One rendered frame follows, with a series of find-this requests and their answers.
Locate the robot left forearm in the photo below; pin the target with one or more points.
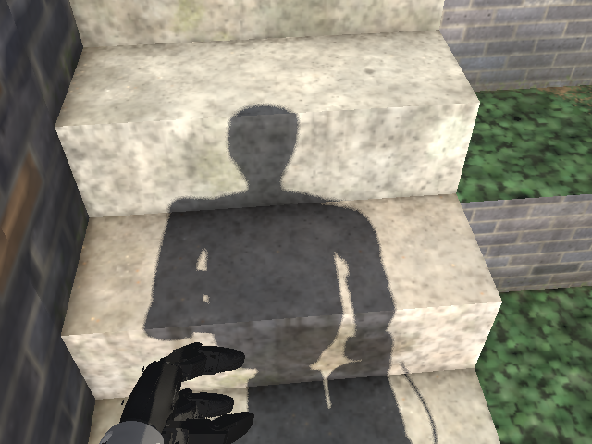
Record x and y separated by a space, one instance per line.
132 432

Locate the left robot hand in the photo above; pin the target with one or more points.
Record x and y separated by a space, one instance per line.
179 415

